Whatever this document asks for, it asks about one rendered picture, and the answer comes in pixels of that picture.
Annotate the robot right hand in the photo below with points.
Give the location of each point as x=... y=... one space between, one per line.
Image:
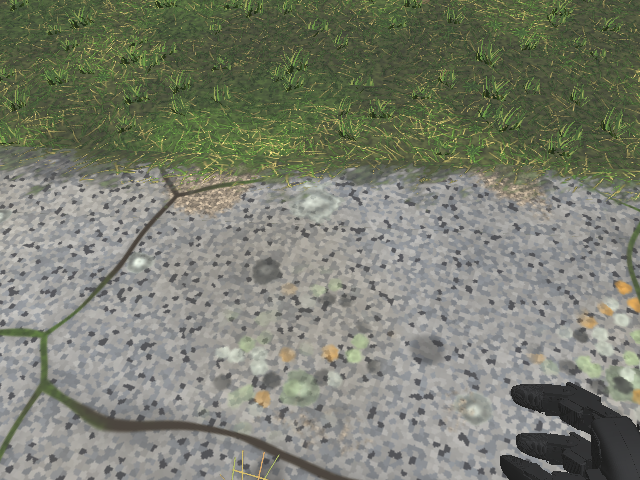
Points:
x=612 y=454

